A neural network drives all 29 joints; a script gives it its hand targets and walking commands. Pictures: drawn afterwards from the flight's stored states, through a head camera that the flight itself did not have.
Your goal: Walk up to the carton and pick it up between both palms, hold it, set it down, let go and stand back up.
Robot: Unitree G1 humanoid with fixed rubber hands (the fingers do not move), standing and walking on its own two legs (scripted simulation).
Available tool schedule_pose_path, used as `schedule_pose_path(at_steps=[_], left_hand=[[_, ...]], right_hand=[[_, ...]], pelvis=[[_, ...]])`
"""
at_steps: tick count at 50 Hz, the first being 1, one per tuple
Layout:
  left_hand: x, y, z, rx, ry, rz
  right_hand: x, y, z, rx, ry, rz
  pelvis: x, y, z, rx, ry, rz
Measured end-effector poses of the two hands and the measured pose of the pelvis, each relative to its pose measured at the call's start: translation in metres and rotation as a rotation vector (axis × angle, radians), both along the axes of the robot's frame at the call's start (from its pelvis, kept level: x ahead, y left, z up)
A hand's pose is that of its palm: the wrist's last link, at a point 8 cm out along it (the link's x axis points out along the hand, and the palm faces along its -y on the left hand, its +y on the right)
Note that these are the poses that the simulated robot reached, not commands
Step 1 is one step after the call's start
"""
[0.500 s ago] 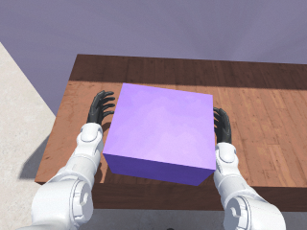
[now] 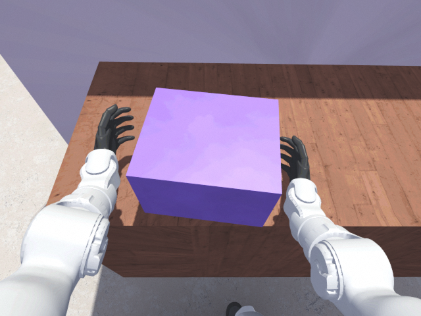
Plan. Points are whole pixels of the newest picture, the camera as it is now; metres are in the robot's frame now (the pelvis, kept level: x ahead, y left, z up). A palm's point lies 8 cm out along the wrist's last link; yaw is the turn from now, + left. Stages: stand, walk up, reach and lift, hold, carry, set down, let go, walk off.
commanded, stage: set down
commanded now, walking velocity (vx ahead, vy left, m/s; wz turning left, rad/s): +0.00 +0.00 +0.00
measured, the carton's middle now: (209, 157) +0.44 -0.03 +0.01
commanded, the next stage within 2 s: none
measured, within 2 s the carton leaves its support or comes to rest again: neither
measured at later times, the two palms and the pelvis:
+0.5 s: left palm (90, 182) +0.38 +0.20 +0.04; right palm (308, 181) +0.36 -0.21 +0.02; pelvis -0.03 +0.00 -0.01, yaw +1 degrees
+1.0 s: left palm (50, 223) +0.30 +0.24 +0.06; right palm (327, 214) +0.28 -0.21 +0.05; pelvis -0.01 +0.01 +0.02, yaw +1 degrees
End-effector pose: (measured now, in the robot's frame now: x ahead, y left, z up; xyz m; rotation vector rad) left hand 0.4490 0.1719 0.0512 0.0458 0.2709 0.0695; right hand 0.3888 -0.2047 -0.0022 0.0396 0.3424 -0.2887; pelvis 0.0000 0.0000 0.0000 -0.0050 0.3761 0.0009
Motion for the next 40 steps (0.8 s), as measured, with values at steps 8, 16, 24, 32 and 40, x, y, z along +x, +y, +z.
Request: schedule_pose_path(at_steps=[8, 16, 24, 32, 40], left_hand=[[-0.016, -0.002, 0.000, -0.001, -0.009, 0.000], [-0.035, 0.008, -0.002, 0.015, 0.010, 0.003], [-0.063, 0.025, -0.015, 0.038, 0.017, -0.025], [-0.091, 0.045, -0.008, 0.026, -0.011, -0.020], [-0.111, 0.059, 0.015, 0.007, -0.047, -0.008]], right_hand=[[-0.012, -0.006, 0.000, 0.016, -0.006, -0.027], [-0.016, -0.005, 0.016, 0.013, -0.051, -0.029], [-0.026, -0.005, 0.026, 0.006, -0.099, -0.034], [-0.051, -0.002, 0.030, 0.004, -0.093, -0.025], [-0.069, -0.001, 0.053, 0.015, -0.128, -0.021]], pelvis=[[-0.014, -0.004, -0.006, 0.008, -0.020, 0.002], [-0.023, -0.005, -0.009, 0.010, -0.044, 0.003], [-0.026, -0.003, -0.008, 0.007, -0.084, 0.006], [-0.029, 0.000, -0.002, -0.006, -0.175, 0.020], [-0.026, 0.004, 0.007, -0.009, -0.295, 0.023]])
